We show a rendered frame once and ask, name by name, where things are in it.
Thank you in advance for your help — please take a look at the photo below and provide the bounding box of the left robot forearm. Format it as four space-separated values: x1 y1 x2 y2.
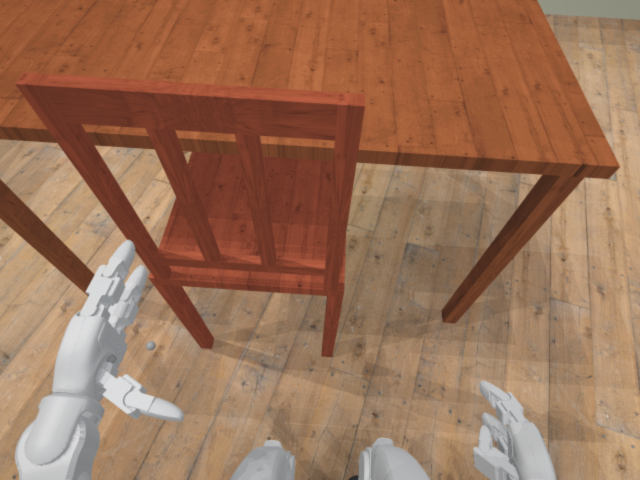
15 393 105 480

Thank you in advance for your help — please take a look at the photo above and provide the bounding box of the robot left thigh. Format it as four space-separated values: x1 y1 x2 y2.
230 446 295 480

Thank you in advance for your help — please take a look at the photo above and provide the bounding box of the table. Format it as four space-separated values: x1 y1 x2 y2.
0 0 620 323

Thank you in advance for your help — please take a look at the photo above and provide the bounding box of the chair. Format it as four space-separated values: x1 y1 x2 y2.
15 72 365 357

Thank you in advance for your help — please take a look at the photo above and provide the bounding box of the robot left hand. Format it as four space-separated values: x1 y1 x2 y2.
52 240 184 421

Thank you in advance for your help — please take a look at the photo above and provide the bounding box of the robot left shin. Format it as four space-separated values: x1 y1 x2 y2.
263 440 283 448

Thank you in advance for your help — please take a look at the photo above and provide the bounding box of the robot right hand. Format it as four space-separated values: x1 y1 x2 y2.
473 380 556 480

